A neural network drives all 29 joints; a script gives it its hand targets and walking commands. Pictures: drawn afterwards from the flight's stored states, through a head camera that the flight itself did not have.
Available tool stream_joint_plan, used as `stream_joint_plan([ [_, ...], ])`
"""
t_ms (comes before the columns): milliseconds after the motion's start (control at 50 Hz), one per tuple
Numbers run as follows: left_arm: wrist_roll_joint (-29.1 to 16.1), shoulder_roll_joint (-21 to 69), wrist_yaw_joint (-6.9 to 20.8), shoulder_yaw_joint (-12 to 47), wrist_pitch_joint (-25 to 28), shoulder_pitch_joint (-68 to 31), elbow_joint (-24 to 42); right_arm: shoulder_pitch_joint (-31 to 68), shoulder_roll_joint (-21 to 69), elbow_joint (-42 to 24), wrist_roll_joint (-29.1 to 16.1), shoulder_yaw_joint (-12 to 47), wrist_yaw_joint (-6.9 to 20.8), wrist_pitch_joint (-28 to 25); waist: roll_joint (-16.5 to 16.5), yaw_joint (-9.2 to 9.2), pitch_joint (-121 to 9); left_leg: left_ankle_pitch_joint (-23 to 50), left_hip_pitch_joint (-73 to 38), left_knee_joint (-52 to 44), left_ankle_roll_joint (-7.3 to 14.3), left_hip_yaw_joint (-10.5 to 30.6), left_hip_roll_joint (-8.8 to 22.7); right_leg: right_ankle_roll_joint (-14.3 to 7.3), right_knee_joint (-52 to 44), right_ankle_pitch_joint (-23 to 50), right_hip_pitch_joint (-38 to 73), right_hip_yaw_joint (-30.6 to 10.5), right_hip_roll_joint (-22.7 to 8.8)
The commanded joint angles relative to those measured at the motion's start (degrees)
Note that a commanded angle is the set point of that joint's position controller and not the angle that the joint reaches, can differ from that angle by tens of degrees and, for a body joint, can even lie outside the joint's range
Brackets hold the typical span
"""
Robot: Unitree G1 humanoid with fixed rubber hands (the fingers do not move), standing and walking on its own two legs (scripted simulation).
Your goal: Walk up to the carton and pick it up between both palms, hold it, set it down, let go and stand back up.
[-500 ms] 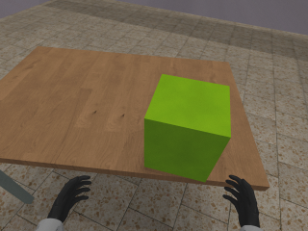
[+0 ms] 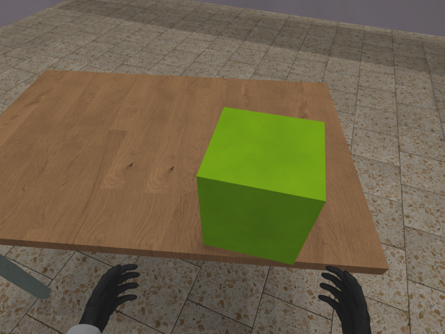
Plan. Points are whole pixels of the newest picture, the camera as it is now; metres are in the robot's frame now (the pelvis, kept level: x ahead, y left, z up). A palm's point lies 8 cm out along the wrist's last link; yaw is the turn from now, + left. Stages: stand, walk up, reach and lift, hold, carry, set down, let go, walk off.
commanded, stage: set down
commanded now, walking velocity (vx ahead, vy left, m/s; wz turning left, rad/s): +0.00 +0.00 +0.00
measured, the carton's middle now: (259, 187) +0.43 -0.03 +0.00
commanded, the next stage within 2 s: let go in 1.48 s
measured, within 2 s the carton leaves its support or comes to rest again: neither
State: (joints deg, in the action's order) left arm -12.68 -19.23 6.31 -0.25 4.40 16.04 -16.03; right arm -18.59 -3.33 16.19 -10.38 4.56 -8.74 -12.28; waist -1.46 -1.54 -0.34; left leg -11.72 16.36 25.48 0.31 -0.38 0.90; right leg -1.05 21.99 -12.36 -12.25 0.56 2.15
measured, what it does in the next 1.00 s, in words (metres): stands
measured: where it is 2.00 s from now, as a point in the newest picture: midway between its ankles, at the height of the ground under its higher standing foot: outside the picture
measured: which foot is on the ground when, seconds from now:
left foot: down 0.00-1.00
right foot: down 0.00-1.00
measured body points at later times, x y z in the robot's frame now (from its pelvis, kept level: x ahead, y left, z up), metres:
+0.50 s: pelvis +0.00 +0.00 +0.00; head +0.03 +0.01 +0.45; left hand +0.19 +0.23 -0.06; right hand +0.17 -0.19 -0.06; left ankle +0.01 +0.11 -0.74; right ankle -0.01 -0.11 -0.74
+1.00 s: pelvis +0.01 -0.01 +0.00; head +0.04 +0.00 +0.45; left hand +0.19 +0.22 -0.08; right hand +0.18 -0.22 -0.08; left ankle +0.01 +0.11 -0.74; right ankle -0.01 -0.11 -0.74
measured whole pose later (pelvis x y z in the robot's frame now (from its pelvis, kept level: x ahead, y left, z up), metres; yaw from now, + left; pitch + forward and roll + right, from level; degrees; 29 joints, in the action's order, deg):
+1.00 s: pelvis +0.01 -0.01 +0.00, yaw +0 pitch +3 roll -1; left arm -7.4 -13.1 0.8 -0.3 -4.5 13.0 -22.7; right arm -11.9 -8.5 36.9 -7.1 1.6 -0.6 -14.4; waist -0.7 -0.1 0.6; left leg -11.8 15.5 24.2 0.1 -0.4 0.9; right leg -1.5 22.0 -13.1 -12.0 0.6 2.2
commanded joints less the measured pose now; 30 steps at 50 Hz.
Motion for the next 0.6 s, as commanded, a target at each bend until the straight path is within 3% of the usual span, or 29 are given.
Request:
stream_joint_plan([
  [0,5.15,-7.77,-0.83,-4.36,0.01,-2.25,5.07,1.33,-6.69,-4.31,5.73,-3.24,1.00,-2.71,4.16,0.06,-6.17,12.03,-17.44,-4.61,-2.33,-1.58,0.15,-0.03,-6.03,4.61,4.87,0.10,-1.54],
  [20,5.32,-8.23,-0.62,-4.04,0.13,-2.05,3.81,0.29,-5.85,-3.67,5.97,-2.65,0.78,-2.57,3.42,0.99,-4.29,12.49,-18.02,-4.62,-1.92,-1.92,-0.16,0.31,-6.20,5.75,4.28,-0.04,-1.79],
  [40,4.89,-8.01,-0.11,-4.48,-0.40,-3.67,2.75,0.85,-6.11,-2.20,6.45,-2.99,0.59,-2.05,3.21,0.82,-3.09,9.43,-16.65,-4.55,-1.60,-2.43,-0.21,0.49,-6.49,3.71,3.56,-0.27,-2.39],
  [60,5.06,-8.95,-0.51,-4.04,-0.49,-4.39,3.94,2.54,-6.16,-2.98,6.03,-3.06,0.58,-1.90,4.66,0.88,-4.08,10.00,-17.50,-4.83,-1.57,-2.24,-0.04,0.25,-5.90,3.78,3.45,-0.31,-2.18],
  [80,5.87,-6.18,-0.58,-4.08,-0.91,-3.45,0.07,2.00,-6.83,0.85,6.18,-3.32,1.12,-1.63,4.47,0.61,-3.51,9.91,-19.28,-5.18,-2.12,-2.14,0.03,-0.23,-7.09,2.42,2.57,-0.20,-1.83],
  [120,7.48,-6.11,-1.55,-3.99,-1.09,-2.82,1.02,2.04,-8.14,4.15,6.33,-3.79,2.28,-1.82,7.10,0.02,-3.18,11.55,-17.54,-5.11,-2.93,-1.29,0.63,-0.72,-5.87,2.45,3.81,0.83,-0.89],
  [140,6.96,-5.80,-1.79,-3.85,-1.47,-1.76,1.75,1.92,-8.27,2.02,6.40,-4.81,2.17,-2.70,6.48,1.19,-3.24,11.63,-17.49,-4.91,-2.72,-1.61,0.33,-0.28,-6.11,4.22,2.87,0.87,-1.10],
  [160,8.50,-5.47,-2.20,-3.84,-2.56,-3.10,-0.41,3.63,-9.19,5.93,6.63,-4.88,3.02,-2.55,8.28,-0.11,-3.50,12.73,-17.47,-4.95,-3.56,-1.35,0.54,-0.98,-5.79,2.63,3.34,1.64,-0.20],
  [180,6.72,-7.75,-1.79,-4.51,-1.57,-2.80,3.59,1.95,-7.84,0.16,7.06,-4.65,1.81,-3.96,5.46,0.05,-4.92,12.70,-18.14,-3.95,-2.34,-2.87,-0.67,0.31,-5.93,5.64,4.54,0.06,-1.67],
  [200,6.44,-7.24,-1.38,-4.57,-1.62,-2.83,1.59,2.86,-7.32,-1.42,6.96,-3.90,1.76,-3.88,3.03,0.60,-5.21,12.90,-18.96,-4.15,-2.00,-2.40,-0.24,0.65,-6.27,6.84,3.75,0.30,-1.60],
  [240,7.92,-5.48,-1.42,-4.77,-1.83,-0.39,-0.24,1.31,-8.44,2.53,7.23,-4.21,2.22,-4.27,3.33,0.24,-6.00,16.80,-21.15,-3.99,-2.55,-1.75,-0.16,0.74,-5.88,11.17,3.38,1.45,-0.97],
  [280,8.92,-4.41,-1.72,-4.70,-3.07,-2.31,-1.95,2.49,-9.06,6.34,6.70,-4.18,2.62,-4.04,5.34,0.89,-4.62,14.53,-20.38,-4.21,-2.83,-1.66,-0.02,0.28,-5.88,7.61,2.48,1.20,-1.06],
  [300,9.47,-4.11,-1.88,-4.81,-3.41,-1.70,-3.14,1.98,-9.52,7.69,7.21,-4.26,3.07,-3.74,4.96,0.12,-4.21,15.01,-21.58,-4.13,-2.94,-2.48,-0.16,0.07,-6.41,6.74,1.84,1.56,-0.58],
  [320,9.10,-4.72,-2.36,-4.06,-3.47,-3.07,-0.41,2.82,-10.03,5.90,7.86,-4.82,3.04,-4.20,5.44,1.30,-5.05,14.15,-20.92,-4.14,-3.19,-2.44,0.15,0.14,-5.98,6.13,3.11,1.61,-0.46],
  [340,9.48,-3.77,-2.81,-3.67,-3.68,-4.10,-0.55,4.56,-10.87,5.80,7.25,-4.92,3.75,-4.45,6.40,0.93,-6.13,12.71,-20.53,-4.95,-3.40,-2.46,0.13,-0.09,-6.19,3.82,2.57,1.98,-0.10],
  [360,9.20,-3.99,-2.75,-3.60,-4.18,-3.18,-3.01,4.13,-9.55,5.87,7.43,-3.37,3.65,-4.02,5.13,0.44,-3.29,12.37,-19.34,-4.45,-2.99,-2.71,-0.35,-0.06,-6.17,4.48,2.02,1.89,-0.69],
  [380,8.56,-4.68,-2.32,-3.25,-4.09,-2.19,-2.59,3.02,-8.88,3.02,7.59,-3.44,2.96,-4.24,2.55,1.46,-4.28,13.54,-20.74,-3.66,-2.58,-2.95,-0.32,0.65,-6.09,8.34,2.70,1.80,-1.35],
  [420,9.83,-5.06,-2.71,-4.49,-4.67,-3.77,-2.47,3.10,-9.92,6.22,7.48,-4.22,3.30,-3.55,4.43,1.61,-4.49,12.80,-19.25,-4.20,-2.66,-2.44,-0.33,0.49,-5.42,8.08,3.63,1.80,-1.31],
  [440,10.66,-3.90,-3.34,-4.78,-4.76,-3.51,-2.72,3.82,-11.26,8.60,8.10,-4.71,4.05,-3.72,4.64,0.67,-5.07,14.13,-19.87,-4.57,-2.98,-2.43,0.21,0.51,-5.05,8.30,2.70,1.88,-0.30],
  [460,10.88,-3.98,-3.30,-4.42,-5.53,-4.80,-3.09,4.78,-11.31,9.50,8.17,-5.09,4.24,-3.62,5.06,0.95,-3.66,11.87,-18.76,-4.64,-2.84,-2.75,0.27,0.11,-5.44,5.42,2.58,2.10,-0.49],
  [520,9.92,-4.15,-3.61,-3.44,-5.34,-4.18,-2.68,3.84,-11.01,7.09,7.62,-5.51,4.33,-4.05,5.15,1.94,-5.02,12.55,-20.19,-4.08,-2.95,-3.29,-0.04,0.33,-5.14,7.22,2.81,2.12,-0.99],
  [540,10.87,-2.51,-3.68,-3.68,-5.75,-2.85,-4.13,4.21,-12.89,9.98,8.01,-6.65,4.79,-3.96,5.81,1.76,-5.02,13.58,-20.58,-4.71,-3.31,-2.53,0.37,0.06,-4.91,6.84,2.32,2.58,0.09],
  [580,10.71,-2.47,-4.40,-3.15,-6.30,-5.14,-4.66,7.55,-13.45,10.08,8.24,-6.51,5.95,-4.11,4.24,0.87,-5.27,11.22,-19.92,-5.12,-3.23,-2.96,0.25,-0.31,-5.45,4.01,0.83,2.52,0.26],
])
